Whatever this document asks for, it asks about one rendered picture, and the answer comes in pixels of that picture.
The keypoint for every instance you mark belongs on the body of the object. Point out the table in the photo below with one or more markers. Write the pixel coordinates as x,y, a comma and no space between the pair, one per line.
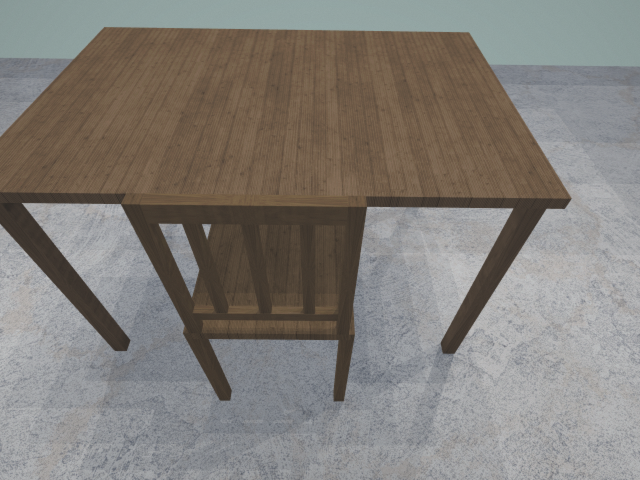
407,119

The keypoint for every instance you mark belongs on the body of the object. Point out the chair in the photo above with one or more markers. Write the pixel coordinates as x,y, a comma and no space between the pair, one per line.
274,267

